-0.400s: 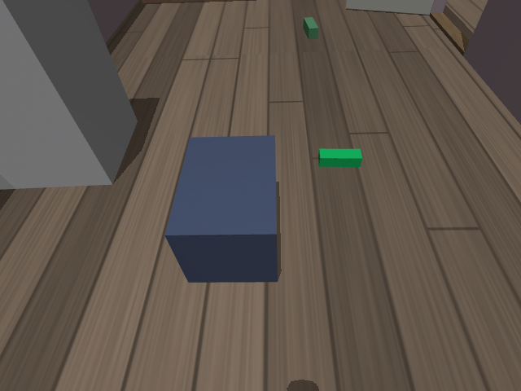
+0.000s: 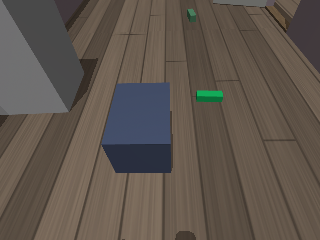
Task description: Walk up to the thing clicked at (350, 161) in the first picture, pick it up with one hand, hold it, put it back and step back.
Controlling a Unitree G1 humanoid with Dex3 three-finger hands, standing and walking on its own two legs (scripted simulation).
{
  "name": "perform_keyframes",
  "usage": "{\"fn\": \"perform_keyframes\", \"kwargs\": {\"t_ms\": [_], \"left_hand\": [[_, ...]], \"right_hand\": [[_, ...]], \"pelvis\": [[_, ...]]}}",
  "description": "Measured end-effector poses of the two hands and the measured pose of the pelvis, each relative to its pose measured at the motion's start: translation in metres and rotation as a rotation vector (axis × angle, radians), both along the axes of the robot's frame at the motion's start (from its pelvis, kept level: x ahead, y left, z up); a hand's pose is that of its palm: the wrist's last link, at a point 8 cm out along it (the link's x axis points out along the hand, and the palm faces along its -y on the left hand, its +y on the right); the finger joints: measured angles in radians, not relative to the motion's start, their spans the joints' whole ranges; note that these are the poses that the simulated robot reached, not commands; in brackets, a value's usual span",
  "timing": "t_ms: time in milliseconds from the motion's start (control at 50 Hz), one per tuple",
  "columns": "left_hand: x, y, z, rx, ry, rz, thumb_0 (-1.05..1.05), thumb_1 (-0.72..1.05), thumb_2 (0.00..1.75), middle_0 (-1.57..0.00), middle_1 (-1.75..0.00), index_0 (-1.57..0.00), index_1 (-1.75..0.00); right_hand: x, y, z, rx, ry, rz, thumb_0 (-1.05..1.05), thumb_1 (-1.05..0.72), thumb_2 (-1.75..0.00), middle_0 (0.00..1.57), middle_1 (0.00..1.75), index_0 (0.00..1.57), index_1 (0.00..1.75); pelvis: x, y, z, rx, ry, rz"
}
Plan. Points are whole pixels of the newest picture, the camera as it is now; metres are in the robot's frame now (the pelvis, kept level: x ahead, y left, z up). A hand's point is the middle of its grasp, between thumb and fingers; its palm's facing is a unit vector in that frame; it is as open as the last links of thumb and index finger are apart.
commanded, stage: stand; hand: left
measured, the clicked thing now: (209, 96) +1.37 -0.31 -0.75
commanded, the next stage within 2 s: walk up in 0.72 s
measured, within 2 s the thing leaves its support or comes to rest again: neither
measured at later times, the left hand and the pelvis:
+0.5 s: hand out of the picture +0.08 +0.25 -0.16, palm faces -0.03 -0.94 -0.34, open 7.4 cm; pelvis +0.01 +0.00 +0.00, yaw +0 degrees
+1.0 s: hand out of the picture +0.14 +0.23 -0.14, palm faces -0.10 -0.92 -0.38, open 7.4 cm; pelvis +0.05 -0.06 -0.01, yaw -4 degrees
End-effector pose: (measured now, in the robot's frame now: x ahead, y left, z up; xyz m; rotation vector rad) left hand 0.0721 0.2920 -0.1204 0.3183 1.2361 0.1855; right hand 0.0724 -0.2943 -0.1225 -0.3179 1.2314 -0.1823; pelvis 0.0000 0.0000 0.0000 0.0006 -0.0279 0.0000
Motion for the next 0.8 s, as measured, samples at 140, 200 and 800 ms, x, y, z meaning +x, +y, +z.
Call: {"fn": "perform_keyframes", "kwargs": {"t_ms": [140,200,800], "left_hand": [[0.001,0.001,0.000,0.001,0.006,0.002,0.00,0.90,0.89,-0.20,-0.30,-0.20,-0.30],[0.002,0.001,0.000,0.001,0.007,0.002,0.00,0.90,0.89,-0.20,-0.30,-0.20,-0.30],[0.003,0.009,0.002,-0.003,-0.002,-0.015,0.00,0.90,0.89,-0.20,-0.30,-0.20,-0.30]], "right_hand": [[0.004,0.001,0.000,-0.001,0.003,0.002,0.00,-0.91,-0.90,0.20,0.29,0.21,0.30],[0.006,0.001,0.000,-0.002,0.002,0.002,0.00,-0.91,-0.90,0.20,0.29,0.21,0.30],[-0.006,-0.011,0.005,-0.002,-0.060,-0.021,0.00,-0.90,-0.90,0.21,0.30,0.21,0.30]], "pelvis": [[0.003,0.001,0.000,0.000,0.004,0.001],[0.004,0.001,0.000,0.000,0.003,0.000],[0.005,-0.004,-0.003,0.012,0.005,-0.014]]}}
